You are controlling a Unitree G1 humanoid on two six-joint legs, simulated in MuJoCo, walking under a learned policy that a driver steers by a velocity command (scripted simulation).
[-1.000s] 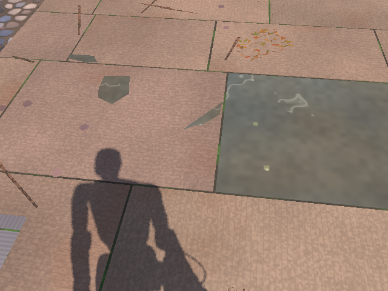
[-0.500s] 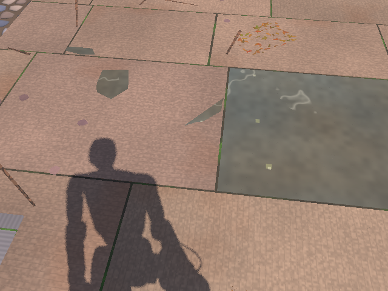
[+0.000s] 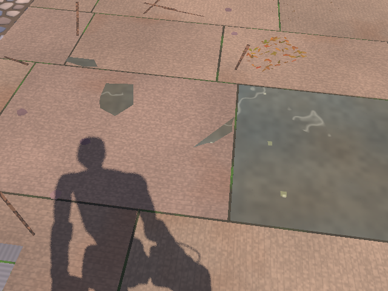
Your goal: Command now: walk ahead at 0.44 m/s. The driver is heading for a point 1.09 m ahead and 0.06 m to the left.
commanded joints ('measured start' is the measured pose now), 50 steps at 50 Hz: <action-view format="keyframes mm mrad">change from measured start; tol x16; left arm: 1 77 7 5 -31 5 8 -9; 15 -415 19 6 -217 -9 11 -21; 18 -287 51 25 -188 -9 -2 -4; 21 162 192 79 -71 32 -20 22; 25 -79 78 46 -91 -9 -17 -3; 50 267 -9 -5 -30 -59 -29 20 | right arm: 1 94 -70 4 -4 1 -28 -11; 22 287 -44 19 2 44 -38 -10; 43 -406 -65 18 -219 -5 8 25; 46 -326 -89 4 -204 -7 -5 15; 50 165 -289 -65 -67 -48 -23 -4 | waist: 1 30 82 65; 16 -33 114 104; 20 142 108 -130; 22 109 -177 -364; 26 -5 35 -16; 44 45 -41 81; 48 -119 -21 -108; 50 -109 295 -343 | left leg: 1 60 253 -321 -364 4 90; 15 290 247 -123 -335 555 111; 19 346 236 -75 22 998 72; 21 -30 126 -12 571 467 31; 22 -298 -57 -65 899 -251 9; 23 -383 22 -157 937 -169 27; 38 -430 129 -29 258 253 -50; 44 -407 85 -8 97 178 2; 48 62 2 18 -33 137 80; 50 569 482 -702 -149 32 280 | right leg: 1 -177 -51 22 -10 89 0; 9 -378 -41 -46 -311 250 51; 19 63 109 -124 -622 166 -72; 20 288 73 -89 -670 198 -95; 22 701 -391 710 -849 13 -286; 28 184 -185 223 -987 232 -133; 43 456 -168 44 -969 595 -110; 47 493 -171 6 -705 980 -76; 49 204 -84 -57 -218 582 -37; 50 -153 115 -69 152 -189 2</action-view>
